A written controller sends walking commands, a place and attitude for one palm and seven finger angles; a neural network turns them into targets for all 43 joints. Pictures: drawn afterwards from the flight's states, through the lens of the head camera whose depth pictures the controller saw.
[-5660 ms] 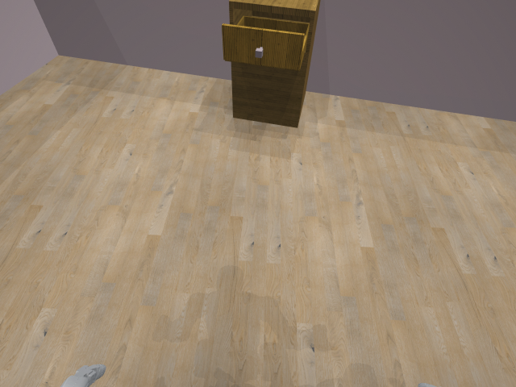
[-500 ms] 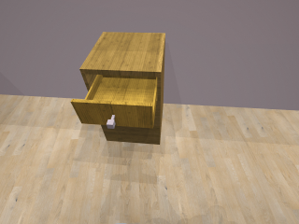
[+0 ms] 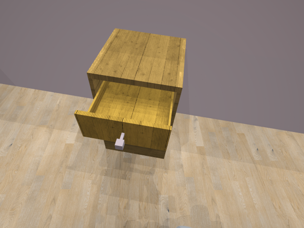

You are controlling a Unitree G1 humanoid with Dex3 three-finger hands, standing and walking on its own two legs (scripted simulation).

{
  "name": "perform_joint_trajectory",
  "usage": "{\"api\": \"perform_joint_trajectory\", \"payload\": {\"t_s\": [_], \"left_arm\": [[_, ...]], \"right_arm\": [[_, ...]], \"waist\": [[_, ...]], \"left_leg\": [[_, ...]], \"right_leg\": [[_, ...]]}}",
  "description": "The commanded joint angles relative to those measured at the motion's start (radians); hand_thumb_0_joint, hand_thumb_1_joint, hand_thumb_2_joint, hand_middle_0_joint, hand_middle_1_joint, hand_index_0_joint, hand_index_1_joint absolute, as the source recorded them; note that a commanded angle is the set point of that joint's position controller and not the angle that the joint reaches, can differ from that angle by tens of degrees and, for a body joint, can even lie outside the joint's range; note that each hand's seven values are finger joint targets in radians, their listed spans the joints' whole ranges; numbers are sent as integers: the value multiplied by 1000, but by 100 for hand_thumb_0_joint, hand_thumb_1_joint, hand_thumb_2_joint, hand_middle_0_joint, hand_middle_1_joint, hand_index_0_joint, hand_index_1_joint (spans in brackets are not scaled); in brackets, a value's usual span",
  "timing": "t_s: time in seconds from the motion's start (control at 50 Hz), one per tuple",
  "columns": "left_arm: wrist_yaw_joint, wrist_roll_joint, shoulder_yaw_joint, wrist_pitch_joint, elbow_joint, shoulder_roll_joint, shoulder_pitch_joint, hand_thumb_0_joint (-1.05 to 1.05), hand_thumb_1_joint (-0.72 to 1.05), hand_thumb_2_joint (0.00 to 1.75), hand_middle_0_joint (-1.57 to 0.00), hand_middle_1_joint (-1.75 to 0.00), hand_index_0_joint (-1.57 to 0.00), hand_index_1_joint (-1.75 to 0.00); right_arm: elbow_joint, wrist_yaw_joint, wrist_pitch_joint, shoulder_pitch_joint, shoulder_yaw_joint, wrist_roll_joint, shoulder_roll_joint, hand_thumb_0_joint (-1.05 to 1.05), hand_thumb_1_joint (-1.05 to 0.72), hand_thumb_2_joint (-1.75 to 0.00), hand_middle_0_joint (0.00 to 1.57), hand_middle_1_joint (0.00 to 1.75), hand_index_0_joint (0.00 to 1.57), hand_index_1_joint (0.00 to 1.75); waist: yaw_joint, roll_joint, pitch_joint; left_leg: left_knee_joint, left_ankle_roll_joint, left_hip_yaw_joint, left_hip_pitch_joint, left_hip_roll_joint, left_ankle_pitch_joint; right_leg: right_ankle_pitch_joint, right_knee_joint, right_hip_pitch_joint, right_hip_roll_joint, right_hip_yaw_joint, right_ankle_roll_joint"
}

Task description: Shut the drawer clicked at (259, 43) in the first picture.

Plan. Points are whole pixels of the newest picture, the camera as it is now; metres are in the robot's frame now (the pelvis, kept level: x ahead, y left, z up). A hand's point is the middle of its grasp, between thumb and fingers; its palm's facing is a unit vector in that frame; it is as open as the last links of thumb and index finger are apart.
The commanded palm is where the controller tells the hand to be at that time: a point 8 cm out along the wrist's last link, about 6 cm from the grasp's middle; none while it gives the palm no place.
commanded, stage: take the last steps up to it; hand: left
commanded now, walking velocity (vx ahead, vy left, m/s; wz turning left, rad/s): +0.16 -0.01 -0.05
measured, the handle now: (120, 140) +0.45 +0.16 -0.19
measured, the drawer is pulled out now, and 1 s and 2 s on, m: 0.21 0.21 0.21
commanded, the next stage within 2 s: come to a stop and stand still in 0.02 s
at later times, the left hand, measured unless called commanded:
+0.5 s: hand out of the picture +0.13 +0.15 -0.16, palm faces +0.02 -0.98 -0.22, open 7.3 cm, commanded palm none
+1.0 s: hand out of the picture +0.01 +0.13 -0.17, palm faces +0.05 -0.98 -0.18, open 7.3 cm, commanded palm none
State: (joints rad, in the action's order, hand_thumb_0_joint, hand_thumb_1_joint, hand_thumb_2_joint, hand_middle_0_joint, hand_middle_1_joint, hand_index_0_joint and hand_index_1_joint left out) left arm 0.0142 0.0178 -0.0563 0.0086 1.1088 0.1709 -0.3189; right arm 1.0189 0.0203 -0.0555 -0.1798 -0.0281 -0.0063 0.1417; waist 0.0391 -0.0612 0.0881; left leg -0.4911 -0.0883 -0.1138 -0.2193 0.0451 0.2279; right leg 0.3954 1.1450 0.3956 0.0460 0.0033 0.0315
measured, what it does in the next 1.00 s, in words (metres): steps on the spot: right foot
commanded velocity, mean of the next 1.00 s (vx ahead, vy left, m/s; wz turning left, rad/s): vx -0.03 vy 0.03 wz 0.00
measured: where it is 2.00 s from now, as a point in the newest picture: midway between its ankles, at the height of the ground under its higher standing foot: outside the picture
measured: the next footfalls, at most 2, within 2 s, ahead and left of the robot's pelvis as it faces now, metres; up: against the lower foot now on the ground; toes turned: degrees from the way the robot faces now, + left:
right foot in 0.30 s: +0.13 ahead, -0.14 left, +0.00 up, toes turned -1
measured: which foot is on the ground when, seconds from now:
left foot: down 0.00-1.00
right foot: up 0.00-0.28, down 0.30-1.00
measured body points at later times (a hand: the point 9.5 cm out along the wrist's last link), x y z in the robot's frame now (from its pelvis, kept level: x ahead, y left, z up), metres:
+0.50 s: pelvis +0.06 -0.03 +0.00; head +0.08 -0.04 +0.45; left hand +0.13 +0.20 -0.15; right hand +0.05 -0.24 -0.16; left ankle +0.03 +0.07 -0.73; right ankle +0.09 -0.14 -0.73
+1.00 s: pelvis +0.03 -0.03 +0.01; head +0.04 -0.04 +0.46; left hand +0.00 +0.18 -0.15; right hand +0.03 -0.25 -0.16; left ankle +0.03 +0.07 -0.73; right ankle +0.09 -0.14 -0.73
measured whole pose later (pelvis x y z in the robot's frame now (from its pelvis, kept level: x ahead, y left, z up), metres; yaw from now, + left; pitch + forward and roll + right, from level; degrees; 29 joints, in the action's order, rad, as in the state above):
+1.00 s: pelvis +0.03 -0.03 +0.01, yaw +0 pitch -2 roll +0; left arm 0.04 0.02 0.00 0.01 1.14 0.13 -0.32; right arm 1.11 0.01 0.00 -0.30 0.01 -0.01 0.14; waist 0.01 0.00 0.03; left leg -0.43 -0.01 -0.07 -0.17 0.00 0.24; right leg 0.13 0.41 0.25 0.01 -0.05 0.02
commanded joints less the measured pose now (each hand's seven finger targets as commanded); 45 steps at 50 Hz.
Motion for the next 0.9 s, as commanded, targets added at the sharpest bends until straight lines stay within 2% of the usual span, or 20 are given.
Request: {"api": "perform_joint_trajectory", "payload": {"t_s": [0.0, 0.04, 0.1, 0.12, 0.18, 0.24, 0.26, 0.28, 0.3, 0.32, 0.34, 0.36, 0.38, 0.42, 0.48, 0.54, 0.6, 0.66, 0.74, 0.88], "left_arm": [[-3, 9, -14, -12, -23, 27, -87, 0, 90, 90, -20, -30, -20, -30], [-5, 12, -14, -13, -46, 31, -44, 0, 90, 90, -20, -30, -20, -30], [-7, 11, -12, -14, -65, 33, 15, 0, 90, 90, -20, -30, -20, -30], [-3, 9, -9, -12, -71, 38, 43, 0, 90, 90, -20, -30, -20, -30], [9, 3, 7, -9, -70, 20, 69, 0, 90, 90, -20, -30, -20, -30], [17, 0, 8, -4, -64, 42, 56, 0, 90, 90, -20, -30, -20, -30], [19, 0, 8, 3, -56, 58, 44, 0, 90, 90, -20, -30, -20, -30], [22, 0, 4, 13, -46, 85, 17, 0, 90, 90, -20, -30, -20, -30], [24, -4, 4, 17, -43, 112, 12, 0, 90, 90, -20, -30, -20, -30], [28, -6, 0, 19, -52, 143, 31, 0, 90, 90, -20, -30, -20, -30], [32, -9, -3, 16, -54, 154, 49, 0, 90, 90, -20, -30, -20, -30], [35, -11, -6, 12, -60, 143, 69, 0, 90, 90, -20, -30, -20, -30], [36, -11, -7, 8, -72, 132, 91, 0, 90, 90, -20, -30, -20, -30], [36, -11, -7, -5, -85, 125, 123, 0, 90, 90, -20, -30, -20, -30], [36, -8, -12, -16, -93, 112, 128, 0, 90, 90, -20, -30, -20, -30], [34, -2, -12, -22, -97, 107, 130, 0, 90, 90, -20, -30, -20, -30], [32, 0, -12, -23, -100, 111, 135, 0, 90, 90, -20, -30, -20, -30], [26, 4, -8, -25, -95, 101, 126, 0, 90, 90, -20, -30, -20, -30], [17, 6, 5, -17, -67, 73, 80, 0, 90, 90, -20, -30, -20, -30], [13, 3, 27, 3, -16, 46, -1, 0, 90, 90, -20, -30, -20, -30]], "right_arm": [[-12, -1, -12, -77, -18, -3, 116, 0, -90, -90, 20, 30, 20, 30], [-5, 0, -15, -103, -20, -5, 121, 0, -90, -90, 20, 30, 20, 30], [8, 1, -11, -129, -22, -7, 127, 0, -90, -90, 20, 30, 20, 30], [16, 3, -11, -141, -17, -7, 113, 0, -90, -90, 20, 30, 20, 30], [34, 12, -3, -144, -9, -12, 118, 0, -90, -90, 20, 30, 20, 30], [58, 17, 10, -139, -10, -9, 120, 0, -90, -90, 20, 30, 20, 30], [71, 18, 13, -149, -9, -5, 108, 0, -90, -90, 20, 30, 20, 30], [73, 18, 14, -162, -9, -1, 89, 0, -90, -90, 20, 30, 20, 30], [70, 17, 21, -177, -8, 7, 70, 0, -90, -90, 20, 30, 20, 30], [69, 16, 36, -191, -10, 11, 50, 0, -90, -90, 20, 30, 20, 30], [76, 16, 51, -192, -10, 13, 51, 0, -90, -90, 20, 30, 20, 30], [82, 16, 59, -196, -12, 11, 58, 0, -90, -90, 20, 30, 20, 30], [81, 17, 65, -194, -15, 10, 63, 0, -90, -90, 20, 30, 20, 30], [80, 16, 69, -172, -14, 5, 59, 0, -90, -90, 20, 30, 20, 30], [65, 16, 70, -145, -18, -2, 78, 0, -90, -90, 20, 30, 20, 30], [52, 11, 74, -124, -19, -2, 89, 0, -90, -90, 20, 30, 20, 30], [41, 6, 77, -120, -14, -5, 84, 0, -90, -90, 20, 30, 20, 30], [44, -1, 74, -122, -6, -9, 87, 0, -90, -90, 20, 30, 20, 30], [53, -4, 61, -128, 2, -13, 95, 0, -90, -90, 20, 30, 20, 30], [73, 1, 46, -145, 14, -6, 87, 0, -90, -90, 20, 30, 20, 30]], "waist": [[4, 137, -20], [-2, 112, -8], [-15, 130, -7], [-21, 113, 2], [-29, 112, -44], [-15, 128, -60], [-11, 102, -62], [-15, 50, -85], [-35, 43, -107], [-47, 17, -103], [-52, -42, -138], [-55, -74, -165], [-54, -66, -170], [-50, 17, -132], [-36, 56, -124], [-30, 37, -107], [-34, 18, -74], [-31, 42, -19], [-27, 63, -4], [-27, 76, 16]], "left_leg": [[304, -123, 216, -41, -274, -243], [308, -134, 219, -11, -281, -271], [301, -134, 200, 27, -271, -258], [283, -130, 204, 22, -271, -357], [190, -105, 177, 63, -272, -593], [118, -61, 169, 76, -260, -598], [76, -25, 157, 74, -231, -561], [26, 22, 126, 45, -175, -451], [21, 60, 103, 2, -128, -254], [26, 84, 101, -35, -108, -105], [34, 96, 92, -9, -106, -28], [38, 99, 90, 32, -113, -15], [37, 100, 90, 49, -108, -21], [69, 93, 106, 74, -121, -143], [74, 76, 120, 81, -149, -237], [87, 70, 122, 52, -148, -126], [94, 71, 126, 32, -124, 10], [153, 59, 147, -6, -128, 112], [230, 48, 176, -46, -142, 205], [263, 50, 173, -43, -145, 186]], "right_leg": [[-104, -46, 35, 46, 8, -21], [-133, -116, 63, 53, 5, -29], [-167, -226, 63, 50, -5, -35], [-179, -273, 43, 48, -2, -36], [-170, -416, -74, 20, -11, -35], [-242, -604, -185, 15, -12, -31], [-351, -712, -236, 25, -5, -33], [-658, -756, -308, 70, 51, -27], [-928, -715, -361, 143, 117, 6], [-1079, -679, -374, 211, 151, 50], [-1085, -667, -359, 234, 157, 82], [-1010, -676, -331, 224, 146, 96], [-904, -694, -301, 213, 136, 97], [-716, -689, -235, 173, 117, 82], [-563, -671, -201, 122, 97, 49], [-424, -700, -180, 110, 103, 41], [-254, -758, -128, 121, 143, 49], [-55, -801, -92, 83, 126, 28], [-50, -808, -131, 43, 85, 2], [-137, -837, -170, 37, 67, -8]]}}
